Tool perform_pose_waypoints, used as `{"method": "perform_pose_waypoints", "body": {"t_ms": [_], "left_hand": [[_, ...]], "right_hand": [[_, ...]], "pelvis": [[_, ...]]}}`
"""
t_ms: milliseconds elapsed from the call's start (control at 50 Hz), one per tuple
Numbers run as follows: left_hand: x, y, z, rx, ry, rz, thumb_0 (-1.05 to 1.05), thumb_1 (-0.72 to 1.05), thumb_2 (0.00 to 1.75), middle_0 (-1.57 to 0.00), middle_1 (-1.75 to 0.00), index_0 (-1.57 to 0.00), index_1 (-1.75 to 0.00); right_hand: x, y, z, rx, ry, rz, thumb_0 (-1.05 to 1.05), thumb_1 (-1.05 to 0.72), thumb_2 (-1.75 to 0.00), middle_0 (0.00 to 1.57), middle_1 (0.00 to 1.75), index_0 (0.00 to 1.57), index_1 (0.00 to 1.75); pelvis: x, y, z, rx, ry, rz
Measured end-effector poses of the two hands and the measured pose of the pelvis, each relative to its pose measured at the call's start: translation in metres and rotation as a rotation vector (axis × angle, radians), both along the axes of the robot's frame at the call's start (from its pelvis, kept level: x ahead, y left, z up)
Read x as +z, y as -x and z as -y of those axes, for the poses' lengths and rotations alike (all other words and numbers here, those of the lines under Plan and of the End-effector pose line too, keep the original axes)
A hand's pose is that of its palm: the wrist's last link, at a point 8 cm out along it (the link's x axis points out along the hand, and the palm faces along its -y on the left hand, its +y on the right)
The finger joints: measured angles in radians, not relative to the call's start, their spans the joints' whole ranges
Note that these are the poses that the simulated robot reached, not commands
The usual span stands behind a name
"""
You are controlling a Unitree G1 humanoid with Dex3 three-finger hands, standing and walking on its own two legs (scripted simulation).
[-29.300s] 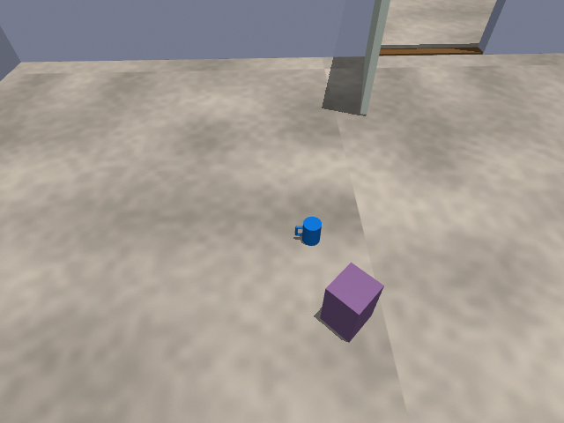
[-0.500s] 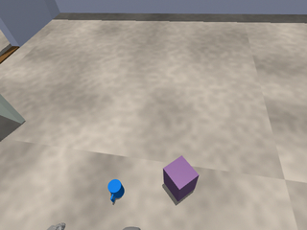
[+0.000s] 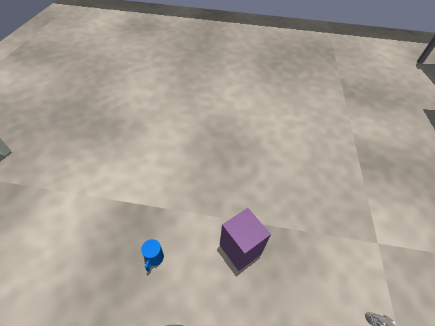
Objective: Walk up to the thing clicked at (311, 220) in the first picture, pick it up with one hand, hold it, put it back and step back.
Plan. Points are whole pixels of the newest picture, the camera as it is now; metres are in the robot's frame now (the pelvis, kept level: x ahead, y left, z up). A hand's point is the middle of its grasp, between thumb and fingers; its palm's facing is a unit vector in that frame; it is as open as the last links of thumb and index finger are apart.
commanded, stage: walk up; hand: left
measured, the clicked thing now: (151, 256) +0.48 +0.28 -0.70
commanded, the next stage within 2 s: stand in 1.74 s
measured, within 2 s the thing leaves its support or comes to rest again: neither
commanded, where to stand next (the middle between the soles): +0.13 +0.00 m, yaw +4 degrees
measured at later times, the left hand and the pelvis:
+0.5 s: hand out of the picture +0.07 +0.27 -0.15, palm faces +0.04 -0.93 -0.36, open 7.4 cm; pelvis +0.00 +0.00 +0.00, yaw +2 degrees
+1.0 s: hand out of the picture +0.03 +0.26 -0.15, palm faces +0.04 -0.92 -0.38, open 7.4 cm; pelvis -0.04 -0.01 +0.00, yaw +3 degrees
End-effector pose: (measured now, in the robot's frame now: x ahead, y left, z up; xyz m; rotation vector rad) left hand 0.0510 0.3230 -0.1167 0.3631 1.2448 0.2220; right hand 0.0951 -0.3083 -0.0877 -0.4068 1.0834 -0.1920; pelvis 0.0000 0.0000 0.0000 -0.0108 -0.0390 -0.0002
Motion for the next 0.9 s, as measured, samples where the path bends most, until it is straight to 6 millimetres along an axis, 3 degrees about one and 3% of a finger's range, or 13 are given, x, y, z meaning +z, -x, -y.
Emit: {"method": "perform_pose_waypoints", "body": {"t_ms": [120, 240, 320, 460, 540, 640, 780, 900], "left_hand": [[0.01, 0.024, 0.014, 0.004, -0.011, 0.01, 0.01, 0.9, 0.9, -0.21, -0.3, -0.2, -0.3], [0.022, 0.038, 0.017, 0.046, -0.007, 0.016, 0.01, 0.9, 0.9, -0.21, -0.3, -0.2, -0.3], [0.015, 0.034, 0.008, 0.063, 0.001, 0.01, 0.01, 0.9, 0.9, -0.21, -0.3, -0.2, -0.3], [0.002, 0.002, 0.006, 0.066, 0.024, 0.034, 0.01, 0.9, 0.9, -0.21, -0.3, -0.2, -0.3], [0.003, -0.008, 0.013, 0.041, 0.025, 0.06, 0.01, 0.9, 0.9, -0.21, -0.3, -0.2, -0.3], [0.007, 0.003, 0.023, 0.046, -0.006, 0.053, 0.01, 0.9, 0.9, -0.21, -0.3, -0.2, -0.3], [0.014, 0.02, 0.018, 0.028, -0.046, 0.036, 0.01, 0.9, 0.9, -0.21, -0.3, -0.2, -0.3], [0.002, 0.024, 0.009, 0.043, -0.028, 0.065, 0.01, 0.9, 0.9, -0.21, -0.3, -0.2, -0.3]], "right_hand": [[-0.007, 0.021, 0.022, -0.041, -0.015, -0.042, 0.01, -0.9, -0.9, 0.21, 0.3, 0.21, 0.3], [-0.007, 0.018, 0.022, -0.031, -0.024, -0.078, 0.01, -0.9, -0.9, 0.21, 0.3, 0.2, 0.3], [-0.009, 0.005, 0.01, -0.008, -0.021, -0.068, 0.01, -0.9, -0.9, 0.21, 0.3, 0.2, 0.29], [-0.008, -0.011, -0.011, 0.009, -0.028, -0.007, 0.01, -0.9, -0.9, 0.21, 0.3, 0.2, 0.3], [-0.01, -0.018, -0.009, 0.014, -0.045, 0.014, 0.01, -0.9, -0.9, 0.21, 0.3, 0.21, 0.3], [-0.019, -0.022, 0.006, -0.01, -0.065, 0.009, 0.01, -0.9, -0.9, 0.21, 0.3, 0.21, 0.3], [-0.021, -0.003, 0.019, -0.021, -0.026, -0.044, 0.01, -0.9, -0.9, 0.21, 0.3, 0.2, 0.3], [-0.025, 0.033, 0.008, 0.006, -0.003, -0.107, 0.01, -0.91, -0.9, 0.2, 0.3, 0.2, 0.29]], "pelvis": [[0.002, 0.0, 0.013, 0.003, 0.022, 0.009], [0.01, -0.009, 0.01, 0.02, 0.0, 0.017], [0.005, -0.014, 0.002, 0.037, -0.003, 0.019], [0.002, -0.007, -0.001, 0.032, -0.009, 0.025], [0.001, -0.002, 0.007, 0.025, -0.006, 0.017], [-0.003, 0.008, 0.019, 0.038, 0.008, 0.012], [-0.001, 0.028, 0.014, 0.044, -0.028, -0.015], [-0.006, 0.04, 0.007, 0.065, -0.044, -0.006]]}}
